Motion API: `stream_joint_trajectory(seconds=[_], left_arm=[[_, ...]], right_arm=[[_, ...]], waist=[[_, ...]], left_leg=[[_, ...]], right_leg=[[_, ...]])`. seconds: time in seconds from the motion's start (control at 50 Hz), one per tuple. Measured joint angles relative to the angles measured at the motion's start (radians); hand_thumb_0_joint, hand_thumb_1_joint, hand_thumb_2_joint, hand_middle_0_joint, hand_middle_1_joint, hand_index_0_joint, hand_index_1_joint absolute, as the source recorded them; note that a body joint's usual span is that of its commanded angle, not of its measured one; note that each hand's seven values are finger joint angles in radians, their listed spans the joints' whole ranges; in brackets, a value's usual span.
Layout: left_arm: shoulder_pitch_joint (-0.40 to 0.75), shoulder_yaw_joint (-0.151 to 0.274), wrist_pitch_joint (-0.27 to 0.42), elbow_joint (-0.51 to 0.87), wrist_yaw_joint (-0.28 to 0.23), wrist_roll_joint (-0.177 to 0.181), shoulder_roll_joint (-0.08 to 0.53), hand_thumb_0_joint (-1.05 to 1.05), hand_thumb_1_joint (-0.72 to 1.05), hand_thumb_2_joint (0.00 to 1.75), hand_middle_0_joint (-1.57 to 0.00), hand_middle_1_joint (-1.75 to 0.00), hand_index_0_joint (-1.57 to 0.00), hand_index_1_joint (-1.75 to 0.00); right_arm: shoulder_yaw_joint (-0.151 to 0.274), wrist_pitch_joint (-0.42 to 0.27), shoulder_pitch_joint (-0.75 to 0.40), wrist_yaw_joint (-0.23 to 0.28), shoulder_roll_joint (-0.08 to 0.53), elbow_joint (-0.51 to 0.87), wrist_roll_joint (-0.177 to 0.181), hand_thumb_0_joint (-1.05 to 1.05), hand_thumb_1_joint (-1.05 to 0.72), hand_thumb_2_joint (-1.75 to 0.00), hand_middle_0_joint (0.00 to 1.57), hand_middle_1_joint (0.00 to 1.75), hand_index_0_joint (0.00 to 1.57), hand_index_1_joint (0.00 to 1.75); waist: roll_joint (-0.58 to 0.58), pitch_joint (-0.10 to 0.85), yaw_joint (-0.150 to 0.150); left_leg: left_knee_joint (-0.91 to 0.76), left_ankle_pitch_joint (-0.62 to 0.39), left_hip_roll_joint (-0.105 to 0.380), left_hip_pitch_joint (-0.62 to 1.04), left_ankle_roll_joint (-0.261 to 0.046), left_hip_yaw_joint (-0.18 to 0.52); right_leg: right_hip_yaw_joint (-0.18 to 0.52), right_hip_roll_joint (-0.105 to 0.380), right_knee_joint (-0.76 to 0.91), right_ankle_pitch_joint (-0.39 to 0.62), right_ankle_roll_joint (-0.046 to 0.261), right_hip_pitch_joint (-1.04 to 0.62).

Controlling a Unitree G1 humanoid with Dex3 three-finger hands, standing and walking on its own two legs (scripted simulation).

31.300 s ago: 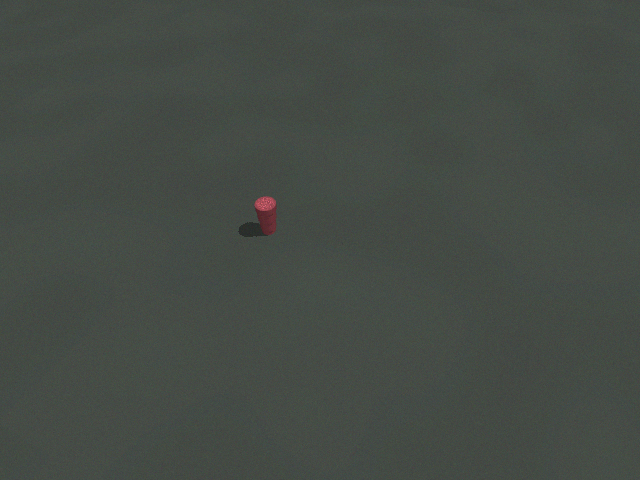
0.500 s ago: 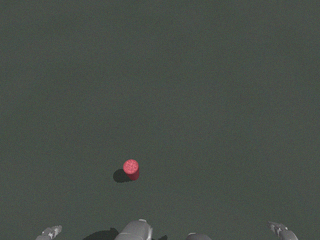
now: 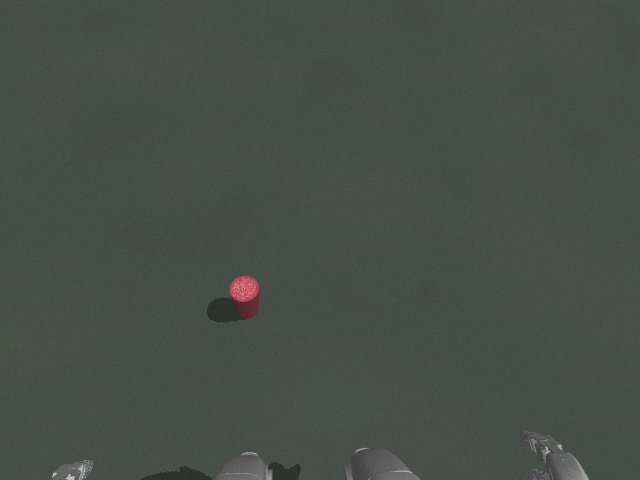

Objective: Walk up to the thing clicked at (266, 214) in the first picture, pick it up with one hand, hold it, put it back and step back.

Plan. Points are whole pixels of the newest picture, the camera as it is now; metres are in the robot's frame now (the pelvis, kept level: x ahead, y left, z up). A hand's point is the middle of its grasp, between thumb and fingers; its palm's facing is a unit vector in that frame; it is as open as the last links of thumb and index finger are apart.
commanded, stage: step back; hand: left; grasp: from the side
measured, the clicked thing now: (246, 299) +0.65 +0.20 -0.68
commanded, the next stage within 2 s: stand in 1.96 s
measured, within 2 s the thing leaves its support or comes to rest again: neither
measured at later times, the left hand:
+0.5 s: hand out of the picture -0.04 +0.23 -0.15, palm faces +0.06 -0.92 -0.39, open 7.4 cm
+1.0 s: hand out of the picture -0.28 +0.18 -0.13, palm faces +0.07 -0.89 -0.45, open 7.4 cm
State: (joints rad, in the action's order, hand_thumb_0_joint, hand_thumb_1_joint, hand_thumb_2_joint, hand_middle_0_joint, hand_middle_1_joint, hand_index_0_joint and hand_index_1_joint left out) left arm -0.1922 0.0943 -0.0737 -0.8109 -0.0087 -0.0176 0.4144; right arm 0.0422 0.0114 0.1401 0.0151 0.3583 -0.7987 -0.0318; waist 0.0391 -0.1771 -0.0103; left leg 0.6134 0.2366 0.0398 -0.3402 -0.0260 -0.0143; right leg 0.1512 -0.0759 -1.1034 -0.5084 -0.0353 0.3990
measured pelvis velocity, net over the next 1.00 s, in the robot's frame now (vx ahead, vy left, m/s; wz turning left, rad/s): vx -0.33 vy -0.10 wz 0.08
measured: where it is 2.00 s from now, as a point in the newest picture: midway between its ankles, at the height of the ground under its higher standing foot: outside the picture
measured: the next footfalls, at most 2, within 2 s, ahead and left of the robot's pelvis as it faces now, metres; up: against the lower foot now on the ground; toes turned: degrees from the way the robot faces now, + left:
right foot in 0.12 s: -0.03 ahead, -0.16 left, +0.00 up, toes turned +2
left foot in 0.44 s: -0.12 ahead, +0.08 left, +0.00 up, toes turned +3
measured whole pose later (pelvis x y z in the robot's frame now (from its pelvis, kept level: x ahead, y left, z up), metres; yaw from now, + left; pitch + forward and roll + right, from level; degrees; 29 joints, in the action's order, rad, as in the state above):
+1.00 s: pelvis -0.33 -0.10 -0.01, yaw +4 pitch -2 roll +2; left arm -0.22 0.07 -0.02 -0.88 -0.01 -0.05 0.37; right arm 0.06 0.06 0.19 0.01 0.43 -0.88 -0.02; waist -0.03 -0.11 -0.03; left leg 1.00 0.49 -0.06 -0.41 0.01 0.10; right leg 0.00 0.03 -0.69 -0.32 0.02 0.34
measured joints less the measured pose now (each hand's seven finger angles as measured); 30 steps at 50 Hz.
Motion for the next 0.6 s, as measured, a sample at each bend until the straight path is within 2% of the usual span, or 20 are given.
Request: stream_joint_trajectory(seconds=[0.06,0.1,0.12,0.14,0.16,0.18,0.2,0.24,0.28,0.32,0.38,0.42,0.46,0.48,0.52,0.56,0.6], left_arm=[[-0.006,0.0,0.002,-0.011,0.008,-0.001,0.0,0.0,0.9,0.9,-0.21,-0.3,-0.2,-0.3],[-0.011,0.0,0.011,-0.019,0.016,-0.002,-0.002,0.0,0.9,0.9,-0.21,-0.3,-0.2,-0.3],[-0.011,0.001,0.017,-0.026,0.017,-0.005,-0.01,0.0,0.9,0.9,-0.21,-0.3,-0.2,-0.3],[-0.008,0.0,0.021,-0.035,0.019,-0.012,-0.028,0.0,0.9,0.9,-0.2,-0.3,-0.2,-0.3],[-0.012,-0.005,0.02,-0.035,0.024,-0.016,-0.039,0.0,0.9,0.9,-0.2,-0.3,-0.2,-0.3],[-0.02,-0.01,0.018,-0.031,0.027,-0.019,-0.044,0.0,0.9,0.9,-0.21,-0.3,-0.2,-0.3],[-0.027,-0.016,0.018,-0.028,0.027,-0.019,-0.049,0.0,0.9,0.9,-0.21,-0.3,-0.2,-0.3],[-0.032,-0.023,0.016,-0.026,0.022,-0.021,-0.062,0.0,0.9,0.9,-0.21,-0.3,-0.2,-0.3],[-0.024,-0.025,0.014,-0.02,0.015,-0.024,-0.066,0.0,0.9,0.9,-0.21,-0.3,-0.2,-0.3],[-0.006,-0.025,0.014,-0.006,0.009,-0.027,-0.063,0.0,0.9,0.9,-0.21,-0.3,-0.21,-0.3],[0.03,-0.026,0.018,0.027,-0.001,-0.026,-0.052,0.0,0.9,0.9,-0.21,-0.3,-0.21,-0.3],[0.058,-0.029,0.017,0.048,-0.002,-0.017,-0.041,0.0,0.9,0.9,-0.21,-0.3,-0.21,-0.3],[0.089,-0.028,0.01,0.055,-0.003,-0.008,-0.024,0.0,0.9,0.9,-0.21,-0.3,-0.2,-0.3],[0.096,-0.026,0.004,0.051,-0.005,-0.004,-0.024,0.0,0.9,0.9,-0.21,-0.3,-0.2,-0.3],[0.101,-0.024,-0.008,0.035,-0.009,-0.001,-0.028,0.0,0.9,0.9,-0.21,-0.3,-0.2,-0.3],[0.095,-0.022,-0.011,0.023,-0.008,0.006,-0.025,0.0,0.9,0.9,-0.21,-0.3,-0.2,-0.3],[0.081,-0.019,-0.006,0.016,-0.004,0.007,-0.024,0.0,0.9,0.9,-0.21,-0.3,-0.2,-0.3]], right_arm=[[0.001,0.005,-0.014,-0.003,0.018,0.021,-0.004,0.01,-0.9,-0.9,0.2,0.31,0.21,0.3],[0.002,0.015,-0.02,-0.006,0.033,0.025,-0.003,0.01,-0.9,-0.9,0.2,0.31,0.21,0.3],[0.005,0.021,-0.024,-0.006,0.045,0.022,0.001,0.0,-0.9,-0.9,0.2,0.31,0.21,0.3],[0.011,0.028,-0.028,-0.004,0.059,0.014,0.005,0.0,-0.9,-0.9,0.2,0.31,0.21,0.3],[0.018,0.036,-0.024,0.002,0.064,0.002,0.01,0.01,-0.9,-0.9,0.2,0.31,0.21,0.3],[0.022,0.043,-0.016,0.007,0.061,-0.011,0.014,0.01,-0.9,-0.9,0.2,0.3,0.21,0.3],[0.023,0.048,-0.007,0.011,0.061,-0.022,0.018,0.01,-0.91,-0.9,0.2,0.3,0.2,0.3],[0.021,0.045,0.017,0.012,0.066,-0.034,0.027,0.01,-0.91,-0.9,0.2,0.3,0.2,0.3],[0.017,0.037,0.043,0.012,0.067,-0.04,0.029,0.01,-0.91,-0.9,0.2,0.3,0.2,0.3],[0.012,0.033,0.066,0.01,0.063,-0.045,0.027,0.01,-0.91,-0.9,0.2,0.3,0.2,0.3],[0.006,0.031,0.091,0.006,0.05,-0.055,0.019,0.01,-0.91,-0.9,0.2,0.3,0.2,0.3],[0.005,0.023,0.101,0.002,0.042,-0.061,0.014,0.01,-0.91,-0.9,0.2,0.3,0.2,0.3],[0.005,0.019,0.091,0.0,0.017,-0.076,0.002,0.01,-0.91,-0.9,0.2,0.3,0.2,0.3],[-0.001,0.02,0.088,-0.006,0.011,-0.077,0.0,0.01,-0.91,-0.9,0.2,0.3,0.2,0.3],[-0.007,0.016,0.082,-0.013,0.006,-0.077,-0.004,0.01,-0.91,-0.9,0.2,0.3,0.2,0.3],[-0.013,0.014,0.074,-0.009,-0.001,-0.074,-0.007,0.01,-0.9,-0.9,0.2,0.31,0.21,0.3],[-0.013,0.014,0.06,-0.004,0.001,-0.064,-0.008,0.01,-0.9,-0.9,0.2,0.31,0.21,0.3]], waist=[[-0.014,-0.002,0.002],[-0.025,0.006,0.001],[-0.043,0.008,0.001],[-0.081,0.002,0.011],[-0.094,0.007,0.014],[-0.084,0.017,0.005],[-0.074,0.025,-0.006],[-0.068,0.036,-0.01],[-0.064,0.042,-0.006],[-0.06,0.041,-0.001],[-0.052,0.03,0.009],[-0.044,0.02,0.018],[0.007,-0.005,0.011],[0.013,-0.009,0.011],[-0.002,-0.006,0.025],[-0.003,0.004,0.026],[-0.009,0.013,0.02]], left_leg=[[0.032,-0.016,0.018,-0.047,0.016,-0.008],[0.063,-0.023,0.028,-0.087,0.033,-0.009],[0.086,-0.024,0.039,-0.109,0.042,-0.001],[0.11,-0.01,0.046,-0.126,0.035,0.036],[0.154,0.076,0.018,-0.147,0.031,0.076],[0.234,0.164,-0.025,-0.168,0.032,0.099],[0.328,0.211,-0.066,-0.186,0.032,0.116],[0.468,0.228,-0.124,-0.201,0.028,0.136],[0.524,0.229,-0.145,-0.183,0.03,0.13],[0.486,0.241,-0.139,-0.133,0.033,0.115],[0.29,0.246,-0.101,-0.024,0.031,0.073],[0.103,0.165,-0.078,0.059,0.023,0.04],[0.053,0.121,-0.104,0.074,0.008,0.014],[0.065,0.115,-0.103,0.06,0.004,0.013],[0.069,0.094,-0.079,0.039,0.003,0.031],[0.041,0.059,-0.059,0.028,0.007,0.035],[0.023,0.03,-0.037,0.012,0.009,0.034]], right_leg=[[-0.047,0.041,0.178,0.013,0.008,-0.069],[-0.081,0.062,0.352,0.084,0.025,-0.136],[-0.096,0.057,0.415,0.087,0.026,-0.161],[-0.119,0.037,0.421,0.094,0.028,-0.163],[-0.129,0.037,0.407,0.1,0.032,-0.15],[-0.122,0.049,0.393,0.106,0.038,-0.134],[-0.111,0.063,0.392,0.116,0.042,-0.124],[-0.107,0.084,0.414,0.147,0.042,-0.116],[-0.112,0.097,0.432,0.175,0.042,-0.102],[-0.124,0.104,0.44,0.196,0.042,-0.083],[-0.153,0.113,0.428,0.217,0.04,-0.046],[-0.174,0.121,0.39,0.217,0.036,-0.01],[-0.145,0.144,0.336,0.212,0.039,0.026],[-0.116,0.121,0.287,0.132,0.043,0.044],[-0.059,0.043,0.12,0.001,0.048,0.078],[-0.021,-0.008,-0.028,-0.022,0.052,0.099],[-0.021,-0.022,-0.089,-0.023,0.043,0.088]])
